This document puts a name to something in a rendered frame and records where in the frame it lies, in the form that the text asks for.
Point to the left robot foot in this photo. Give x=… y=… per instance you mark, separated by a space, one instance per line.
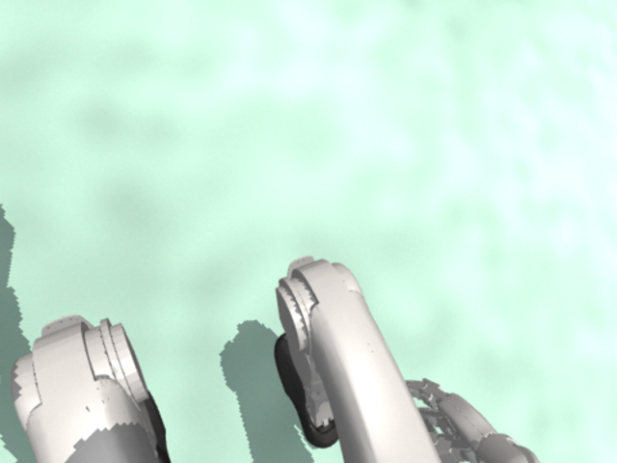
x=159 y=429

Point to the right robot hand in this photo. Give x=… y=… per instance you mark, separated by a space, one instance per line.
x=463 y=426

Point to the right robot arm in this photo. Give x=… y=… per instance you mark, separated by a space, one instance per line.
x=501 y=448

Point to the right robot foot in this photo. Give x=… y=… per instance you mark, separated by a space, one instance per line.
x=322 y=436

